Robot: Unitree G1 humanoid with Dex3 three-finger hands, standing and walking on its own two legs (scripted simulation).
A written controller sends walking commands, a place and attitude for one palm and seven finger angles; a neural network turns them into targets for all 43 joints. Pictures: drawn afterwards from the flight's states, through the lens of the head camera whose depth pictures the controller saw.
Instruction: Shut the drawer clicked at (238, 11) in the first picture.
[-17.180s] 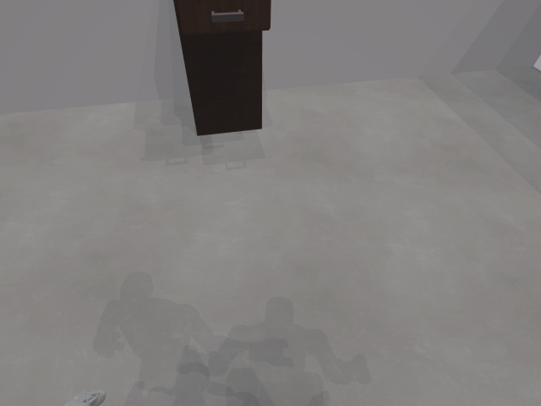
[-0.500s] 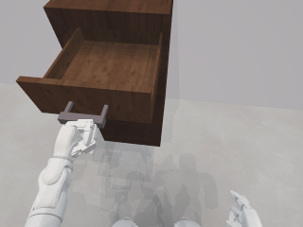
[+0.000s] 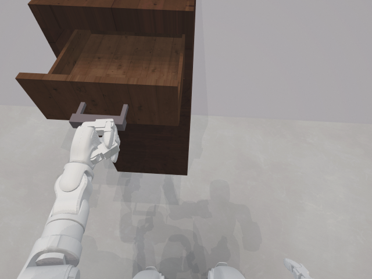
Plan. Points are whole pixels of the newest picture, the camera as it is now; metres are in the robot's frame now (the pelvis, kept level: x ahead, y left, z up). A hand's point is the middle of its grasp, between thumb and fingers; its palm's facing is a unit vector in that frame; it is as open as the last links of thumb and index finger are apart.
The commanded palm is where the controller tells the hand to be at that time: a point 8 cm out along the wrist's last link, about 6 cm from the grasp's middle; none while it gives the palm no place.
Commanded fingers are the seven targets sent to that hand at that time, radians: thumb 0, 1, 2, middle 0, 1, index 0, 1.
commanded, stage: push the drawer shut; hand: left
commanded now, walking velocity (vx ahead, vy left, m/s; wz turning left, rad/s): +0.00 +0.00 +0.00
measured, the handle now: (101, 114) +0.47 +0.20 +0.06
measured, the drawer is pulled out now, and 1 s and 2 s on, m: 0.19 0.09 0.00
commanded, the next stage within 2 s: none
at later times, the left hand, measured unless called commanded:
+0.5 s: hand (121, 124) +0.44 +0.15 +0.06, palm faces -0.06 -1.00 -0.04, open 2.9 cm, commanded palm +0.43 +0.20 +0.06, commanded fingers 0.00 0.90 0.90 -1.40 -1.60 -1.40 -1.60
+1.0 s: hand (124, 107) +0.49 +0.15 +0.06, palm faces -0.06 -1.00 -0.03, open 3.0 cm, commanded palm +0.49 +0.20 +0.06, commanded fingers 0.00 0.90 0.90 -1.40 -1.60 -1.40 -1.60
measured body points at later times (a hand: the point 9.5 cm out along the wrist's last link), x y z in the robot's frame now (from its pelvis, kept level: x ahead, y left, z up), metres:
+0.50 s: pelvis +0.00 +0.00 -0.01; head +0.09 +0.00 +0.44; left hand +0.44 +0.21 +0.06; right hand +0.07 -0.26 -0.13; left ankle +0.00 +0.12 -0.69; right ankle +0.03 -0.10 -0.69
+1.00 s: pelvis -0.01 +0.01 -0.02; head +0.11 +0.01 +0.42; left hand +0.49 +0.21 +0.06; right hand +0.00 -0.26 -0.13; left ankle +0.00 +0.12 -0.69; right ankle +0.03 -0.10 -0.69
